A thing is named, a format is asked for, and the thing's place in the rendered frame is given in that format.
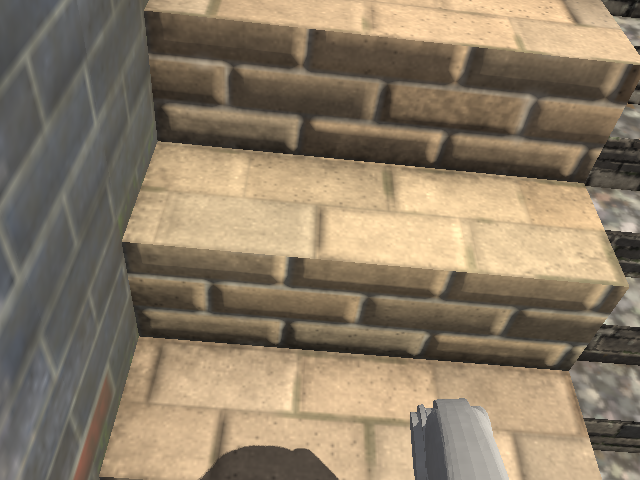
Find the robot right shin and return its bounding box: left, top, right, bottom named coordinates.
left=471, top=406, right=493, bottom=433

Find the robot right thigh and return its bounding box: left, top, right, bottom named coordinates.
left=410, top=398, right=509, bottom=480

